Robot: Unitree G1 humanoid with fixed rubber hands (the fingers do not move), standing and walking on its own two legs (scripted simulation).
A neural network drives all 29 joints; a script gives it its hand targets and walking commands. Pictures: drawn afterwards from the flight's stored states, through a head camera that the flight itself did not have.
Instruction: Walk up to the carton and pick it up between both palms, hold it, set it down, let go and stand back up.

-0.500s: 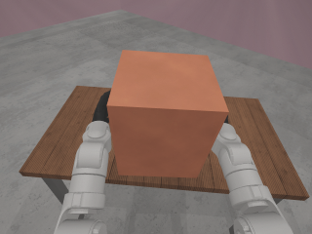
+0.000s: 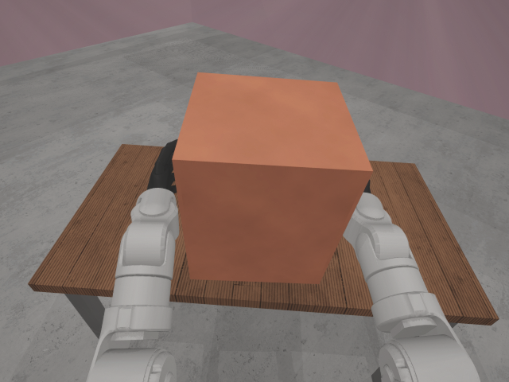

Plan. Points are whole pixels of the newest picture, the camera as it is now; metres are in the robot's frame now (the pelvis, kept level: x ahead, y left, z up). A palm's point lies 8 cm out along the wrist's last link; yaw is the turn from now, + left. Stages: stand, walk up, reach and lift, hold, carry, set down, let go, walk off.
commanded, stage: reach and lift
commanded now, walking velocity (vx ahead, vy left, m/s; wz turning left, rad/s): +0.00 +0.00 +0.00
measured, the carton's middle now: (261, 183) +0.38 -0.01 +0.16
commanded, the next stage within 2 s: hold in 0.18 s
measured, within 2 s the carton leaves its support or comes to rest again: neither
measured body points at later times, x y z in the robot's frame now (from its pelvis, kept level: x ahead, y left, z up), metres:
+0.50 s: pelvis +0.00 +0.00 +0.00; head -0.03 +0.02 +0.45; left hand +0.38 +0.15 +0.17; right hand +0.39 -0.15 +0.17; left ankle +0.03 +0.13 -0.75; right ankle +0.02 -0.11 -0.75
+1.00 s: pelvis +0.00 +0.00 +0.00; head -0.04 +0.01 +0.45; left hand +0.38 +0.15 +0.18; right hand +0.38 -0.15 +0.17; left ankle +0.03 +0.13 -0.75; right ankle +0.02 -0.11 -0.75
